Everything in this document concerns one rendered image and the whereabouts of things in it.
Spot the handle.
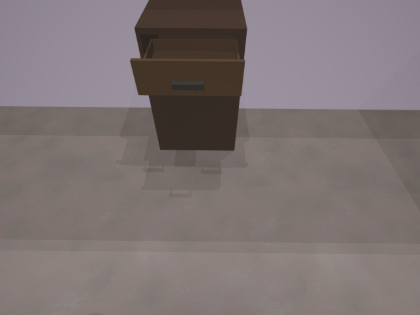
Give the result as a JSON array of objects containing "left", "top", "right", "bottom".
[{"left": 171, "top": 78, "right": 204, "bottom": 91}]

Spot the cabinet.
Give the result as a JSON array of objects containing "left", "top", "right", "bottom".
[{"left": 135, "top": 0, "right": 247, "bottom": 151}]

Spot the drawer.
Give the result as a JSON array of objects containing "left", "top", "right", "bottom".
[{"left": 130, "top": 39, "right": 245, "bottom": 96}]

